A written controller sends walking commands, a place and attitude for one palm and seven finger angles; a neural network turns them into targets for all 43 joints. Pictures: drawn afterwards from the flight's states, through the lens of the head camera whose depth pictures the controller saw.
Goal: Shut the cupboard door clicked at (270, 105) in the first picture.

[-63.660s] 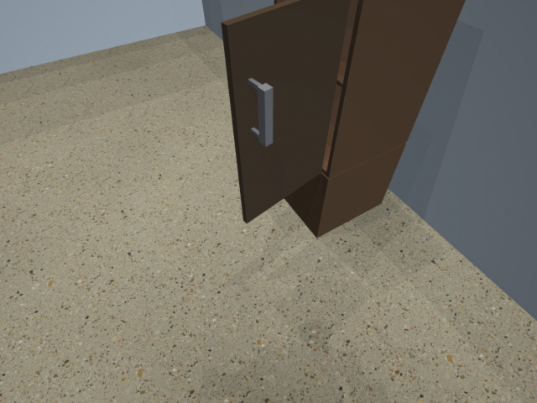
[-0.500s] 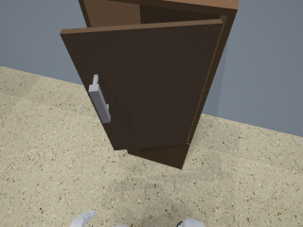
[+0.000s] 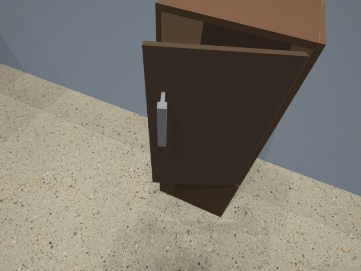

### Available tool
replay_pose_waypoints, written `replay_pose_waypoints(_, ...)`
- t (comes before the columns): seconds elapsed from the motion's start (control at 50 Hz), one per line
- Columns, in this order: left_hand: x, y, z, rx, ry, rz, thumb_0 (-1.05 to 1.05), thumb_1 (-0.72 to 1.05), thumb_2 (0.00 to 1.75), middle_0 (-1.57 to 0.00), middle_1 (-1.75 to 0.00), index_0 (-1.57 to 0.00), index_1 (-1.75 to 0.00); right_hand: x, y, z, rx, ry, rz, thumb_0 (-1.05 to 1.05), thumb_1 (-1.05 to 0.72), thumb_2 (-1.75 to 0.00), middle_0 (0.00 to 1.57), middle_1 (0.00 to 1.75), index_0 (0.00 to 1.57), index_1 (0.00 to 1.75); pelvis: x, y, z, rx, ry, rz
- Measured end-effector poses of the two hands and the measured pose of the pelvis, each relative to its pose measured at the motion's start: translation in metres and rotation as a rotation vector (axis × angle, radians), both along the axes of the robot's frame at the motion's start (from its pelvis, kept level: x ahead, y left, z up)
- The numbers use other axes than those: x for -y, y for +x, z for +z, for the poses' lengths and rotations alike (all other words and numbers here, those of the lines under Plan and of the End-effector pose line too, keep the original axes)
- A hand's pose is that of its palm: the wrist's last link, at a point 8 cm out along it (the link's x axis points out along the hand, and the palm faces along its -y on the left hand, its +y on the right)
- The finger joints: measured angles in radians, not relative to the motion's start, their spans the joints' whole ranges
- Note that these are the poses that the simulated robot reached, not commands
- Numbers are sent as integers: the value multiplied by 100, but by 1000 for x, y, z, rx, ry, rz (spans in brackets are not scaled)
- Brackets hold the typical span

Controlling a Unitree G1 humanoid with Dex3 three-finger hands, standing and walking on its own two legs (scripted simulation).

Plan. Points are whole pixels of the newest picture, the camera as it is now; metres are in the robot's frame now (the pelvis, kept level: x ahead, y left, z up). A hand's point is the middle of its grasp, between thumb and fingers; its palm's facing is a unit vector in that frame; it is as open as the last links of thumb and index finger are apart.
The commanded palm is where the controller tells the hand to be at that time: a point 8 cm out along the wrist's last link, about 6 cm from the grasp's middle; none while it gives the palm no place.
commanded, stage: come to a stop and stand still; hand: left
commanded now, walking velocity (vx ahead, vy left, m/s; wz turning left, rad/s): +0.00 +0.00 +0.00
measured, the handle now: (162, 120) +0.45 +0.10 +0.06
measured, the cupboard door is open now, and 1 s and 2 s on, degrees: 23 23 23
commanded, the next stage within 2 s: look again from close up in 0.46 s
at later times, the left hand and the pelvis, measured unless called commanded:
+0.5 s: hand out of the picture +0.00 +0.17 -0.17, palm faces -0.04 -0.97 -0.24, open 7.4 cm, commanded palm none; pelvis -0.02 -0.01 +0.00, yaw -2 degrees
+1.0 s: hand out of the picture +0.03 +0.16 -0.17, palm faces -0.04 -0.98 -0.22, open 7.4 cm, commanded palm none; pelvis +0.00 -0.03 +0.00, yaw -2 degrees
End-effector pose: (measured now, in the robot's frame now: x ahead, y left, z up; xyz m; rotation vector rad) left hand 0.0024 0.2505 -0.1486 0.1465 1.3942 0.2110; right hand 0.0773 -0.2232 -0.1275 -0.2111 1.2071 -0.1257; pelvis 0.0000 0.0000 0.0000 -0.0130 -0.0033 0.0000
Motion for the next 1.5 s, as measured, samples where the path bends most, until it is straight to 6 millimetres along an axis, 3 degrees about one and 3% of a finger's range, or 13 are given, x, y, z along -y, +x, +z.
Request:
replay_pose_waypoints(0.1,13,-24,5,-45,12,-40,0,91,90,-20,-29,-20,-30,-3,-24,-15,-19,47,-52,0,-92,-90,20,30,20,30,-2,-9,-3,-2,6,-16)
replay_pose_waypoints(0.2,23,-30,8,-4,11,-59,0,90,90,-20,-29,-20,-30,4,-49,-24,-23,57,-44,-1,-93,-90,20,30,20,30,-3,-18,-6,6,6,-9)
replay_pose_waypoints(0.44,34,-8,13,69,13,-116,0,90,90,-20,-29,-20,-30,13,-98,-28,-111,79,-78,0,-92,-90,19,30,19,30,10,-24,-4,6,27,-24)
replay_pose_waypoints(0.62,40,11,10,80,1,-128,0,90,90,-20,-29,-20,-30,25,-107,-22,-164,52,-92,0,-91,-90,19,30,19,30,19,-18,-2,-1,26,-28)
replay_pose_waypoints(0.74,44,18,7,71,-10,-128,0,90,90,-20,-29,-20,-30,33,-92,-17,-154,29,-89,0,-91,-90,19,30,19,30,23,-11,-1,-2,25,-31)
replay_pose_waypoints(1.04,43,27,6,54,-5,-113,0,90,90,-20,-29,-20,-30,43,-33,-11,-61,5,-52,0,-91,-90,20,30,19,30,28,5,0,-3,23,-34)
replay_pose_waypoints(1.2,38,31,8,55,17,-110,0,90,90,-20,-29,-20,-30,46,-19,-10,-44,1,-46,0,-91,-90,20,30,20,30,28,10,0,-5,18,-34)
replay_pose_waypoints(1.24,28,59,26,258,44,-14,1,90,90,-20,-30,-21,-30,49,-12,-6,60,-35,-49,0,-91,-90,20,30,20,30,28,6,-4,0,18,-27)
replay_pose_waypoints(1.32,29,135,106,843,103,12,1,90,90,-22,-31,-22,-32,54,12,4,336,-35,-37,1,-91,-90,20,30,20,30,29,2,-16,-27,44,22)
replay_pose_waypoints(1.36,31,163,133,1096,93,0,1,90,90,-23,-33,-24,-34,56,27,1,430,-22,-6,1,-91,-90,20,30,20,30,32,-3,-27,-78,53,30)
replay_pose_waypoints(1.42,39,177,146,1352,17,-67,1,91,90,-27,-37,-27,-38,60,49,-2,521,-11,39,1,-91,-90,20,30,20,30,36,-16,-45,-148,40,12)
replay_pose_waypoints(1.5,49,157,120,1436,-89,-182,0,90,90,-32,-43,-33,-44,65,73,-8,624,-15,82,1,-91,-90,20,30,20,30,43,-31,-74,-218,46,0)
